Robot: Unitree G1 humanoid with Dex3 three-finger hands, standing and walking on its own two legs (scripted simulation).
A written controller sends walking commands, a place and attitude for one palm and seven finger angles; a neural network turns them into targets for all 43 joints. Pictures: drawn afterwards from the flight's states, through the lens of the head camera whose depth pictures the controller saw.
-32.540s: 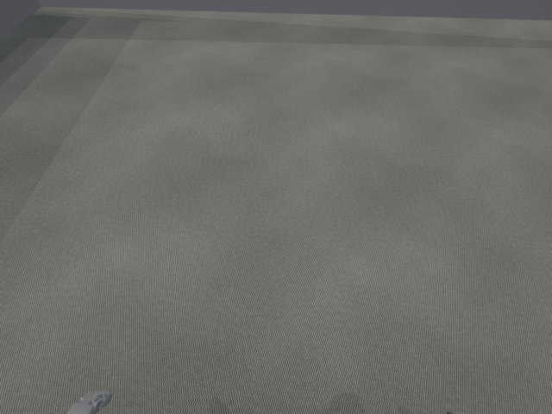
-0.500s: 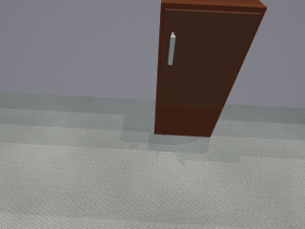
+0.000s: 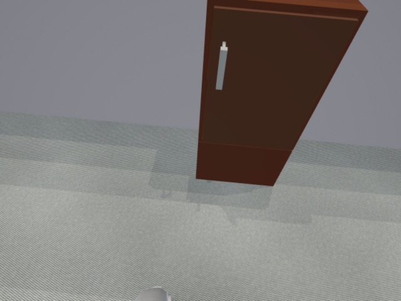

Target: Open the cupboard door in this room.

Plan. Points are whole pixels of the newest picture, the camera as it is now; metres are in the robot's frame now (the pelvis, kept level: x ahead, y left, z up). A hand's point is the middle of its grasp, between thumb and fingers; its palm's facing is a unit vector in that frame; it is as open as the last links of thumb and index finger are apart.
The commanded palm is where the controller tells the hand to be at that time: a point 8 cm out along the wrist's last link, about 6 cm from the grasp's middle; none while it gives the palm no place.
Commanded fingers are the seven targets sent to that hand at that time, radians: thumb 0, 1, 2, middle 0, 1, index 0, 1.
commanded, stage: shuffle to correct the standing spot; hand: left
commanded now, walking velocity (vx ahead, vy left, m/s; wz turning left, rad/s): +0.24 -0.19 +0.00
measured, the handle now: (221, 66) +0.82 -0.01 +0.02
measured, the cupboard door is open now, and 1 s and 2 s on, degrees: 0 0 0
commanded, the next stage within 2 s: come to a stop and stand still in 1.08 s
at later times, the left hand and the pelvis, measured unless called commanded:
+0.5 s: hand (156, 273) +0.21 +0.12 -0.17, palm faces -0.06 -0.97 -0.22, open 7.4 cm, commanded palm none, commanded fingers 0.00 0.90 0.90 -0.20 -0.30 -0.20 -0.30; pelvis +0.13 -0.08 -0.01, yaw -2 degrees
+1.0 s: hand (202, 269) +0.23 +0.01 -0.19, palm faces +0.02 -1.00 -0.07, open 7.4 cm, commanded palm none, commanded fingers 0.00 0.90 0.90 -0.20 -0.30 -0.20 -0.30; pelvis +0.25 -0.15 +0.00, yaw -2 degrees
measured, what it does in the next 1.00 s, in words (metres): walks ahead: left foot, then right foot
